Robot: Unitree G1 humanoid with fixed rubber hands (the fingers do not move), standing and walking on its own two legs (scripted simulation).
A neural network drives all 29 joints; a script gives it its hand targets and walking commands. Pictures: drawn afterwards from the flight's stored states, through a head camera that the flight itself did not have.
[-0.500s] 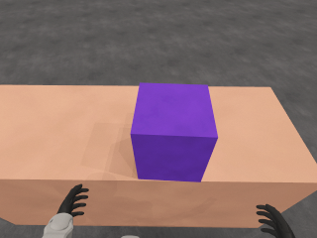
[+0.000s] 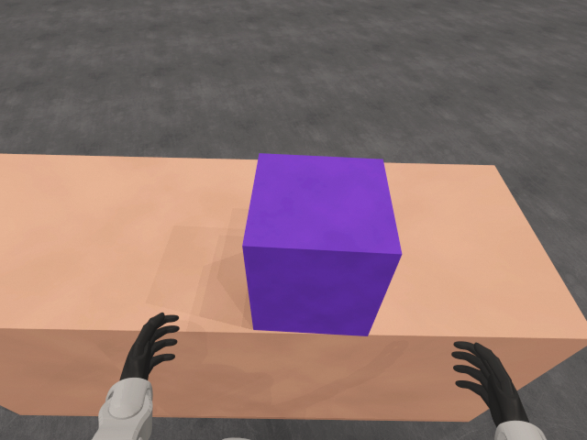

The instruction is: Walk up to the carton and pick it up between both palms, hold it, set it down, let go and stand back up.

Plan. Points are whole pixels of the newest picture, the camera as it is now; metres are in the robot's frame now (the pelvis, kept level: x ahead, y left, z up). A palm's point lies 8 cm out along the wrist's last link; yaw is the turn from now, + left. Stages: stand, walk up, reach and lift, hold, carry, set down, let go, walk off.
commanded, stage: reach and lift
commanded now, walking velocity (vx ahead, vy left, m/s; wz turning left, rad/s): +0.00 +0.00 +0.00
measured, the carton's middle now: (315, 248) +0.42 +0.00 -0.02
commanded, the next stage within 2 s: none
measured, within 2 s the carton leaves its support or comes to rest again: neither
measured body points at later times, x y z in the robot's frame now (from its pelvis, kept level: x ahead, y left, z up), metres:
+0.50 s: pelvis +0.02 +0.00 +0.01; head +0.03 +0.01 +0.45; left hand +0.25 +0.23 -0.01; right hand +0.24 -0.20 -0.01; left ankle +0.06 +0.15 -0.72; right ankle +0.02 -0.11 -0.72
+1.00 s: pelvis +0.03 +0.00 +0.01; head +0.03 +0.00 +0.46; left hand +0.31 +0.23 +0.02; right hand +0.32 -0.19 +0.03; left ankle +0.06 +0.15 -0.72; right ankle +0.02 -0.11 -0.72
